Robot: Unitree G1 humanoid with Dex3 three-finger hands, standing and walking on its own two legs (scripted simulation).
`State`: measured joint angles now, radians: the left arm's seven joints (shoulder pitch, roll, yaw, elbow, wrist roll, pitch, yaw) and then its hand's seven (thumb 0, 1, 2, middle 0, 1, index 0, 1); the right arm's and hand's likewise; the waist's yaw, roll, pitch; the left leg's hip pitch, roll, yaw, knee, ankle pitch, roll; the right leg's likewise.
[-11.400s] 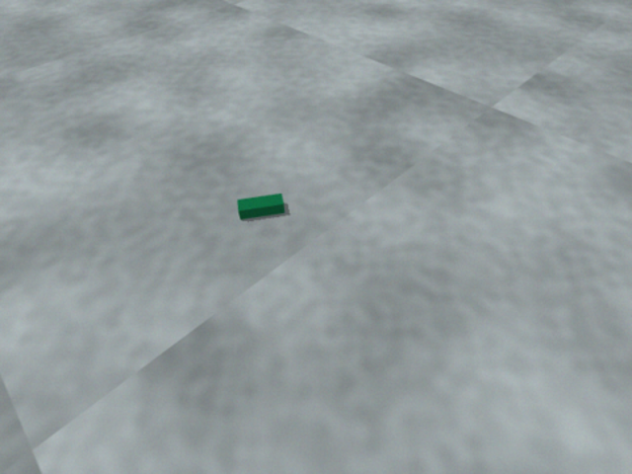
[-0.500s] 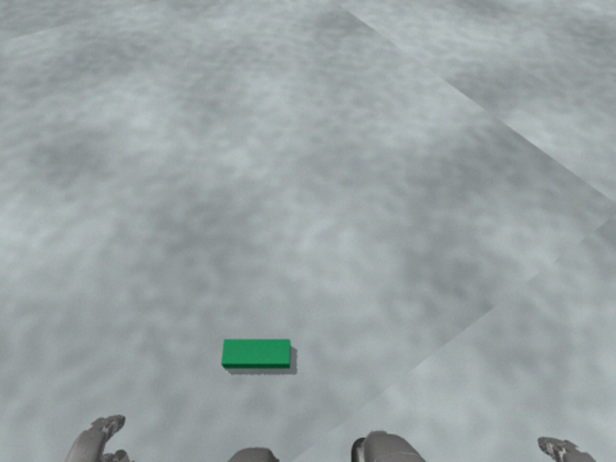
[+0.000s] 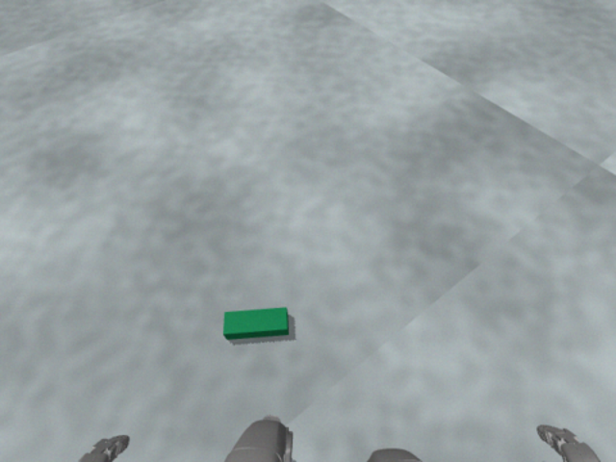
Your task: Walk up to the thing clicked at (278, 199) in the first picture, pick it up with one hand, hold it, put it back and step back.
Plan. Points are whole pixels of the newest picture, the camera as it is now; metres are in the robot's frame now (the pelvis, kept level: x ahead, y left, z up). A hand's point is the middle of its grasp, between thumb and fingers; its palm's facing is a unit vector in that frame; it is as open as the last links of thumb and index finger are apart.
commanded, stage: walk up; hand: left
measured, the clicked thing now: (256, 323) +0.55 +0.21 -0.73
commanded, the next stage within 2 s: stand in 1.64 s
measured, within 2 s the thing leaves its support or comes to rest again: neither
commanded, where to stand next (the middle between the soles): +0.23 +0.01 m, yaw +3 degrees
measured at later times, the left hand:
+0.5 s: hand out of the picture -0.07 +0.25 -0.15, palm faces +0.03 -0.94 -0.35, open 7.4 cm
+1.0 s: hand out of the picture -0.10 +0.25 -0.13, palm faces +0.07 -0.92 -0.37, open 7.4 cm
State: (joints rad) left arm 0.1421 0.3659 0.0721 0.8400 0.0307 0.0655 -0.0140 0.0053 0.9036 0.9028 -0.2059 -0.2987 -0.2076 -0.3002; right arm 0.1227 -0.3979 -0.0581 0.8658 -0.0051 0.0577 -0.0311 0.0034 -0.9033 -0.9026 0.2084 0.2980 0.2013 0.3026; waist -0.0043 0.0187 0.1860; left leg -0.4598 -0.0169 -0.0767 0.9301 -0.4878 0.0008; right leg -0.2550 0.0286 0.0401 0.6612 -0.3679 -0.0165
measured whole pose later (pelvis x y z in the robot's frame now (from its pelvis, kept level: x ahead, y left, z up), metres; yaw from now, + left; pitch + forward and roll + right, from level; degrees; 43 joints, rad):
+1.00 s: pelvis -0.17 -0.03 +0.01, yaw +4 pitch -3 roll +0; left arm 0.18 0.40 0.06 0.96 0.00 0.00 -0.01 0.01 0.90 0.90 -0.21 -0.30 -0.21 -0.30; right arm 0.24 -0.33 -0.04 0.96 -0.03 -0.03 0.02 0.01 -0.90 -0.90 0.21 0.30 0.20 0.30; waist 0.00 -0.02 0.08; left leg -0.22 -0.02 -0.05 0.53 -0.26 0.01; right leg -0.24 -0.01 0.01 0.66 -0.46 -0.02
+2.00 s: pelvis -0.16 -0.03 +0.03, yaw +5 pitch -3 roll +0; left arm 0.10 0.35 0.00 1.14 0.01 -0.02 -0.01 0.01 0.90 0.90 -0.21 -0.30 -0.21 -0.30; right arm 0.07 -0.34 -0.01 1.12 -0.01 -0.01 0.02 0.00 -0.91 -0.90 0.21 0.30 0.20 0.30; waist 0.01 0.00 0.07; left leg -0.12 0.01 -0.03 0.32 -0.15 -0.01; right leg -0.07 -0.02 -0.03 0.30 -0.18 0.01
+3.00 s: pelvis -0.09 +0.01 +0.01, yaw +5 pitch -3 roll +0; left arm 0.30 0.44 0.06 1.00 0.02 0.01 -0.04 0.01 0.90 0.90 -0.21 -0.30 -0.21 -0.30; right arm 0.24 -0.40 -0.09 0.96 -0.04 -0.07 0.05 0.00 -0.91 -0.90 0.21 0.30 0.20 0.30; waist 0.00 -0.05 0.07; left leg -0.25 0.02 0.05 0.57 -0.27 0.02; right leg -0.26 0.01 0.07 0.92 -0.48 -0.04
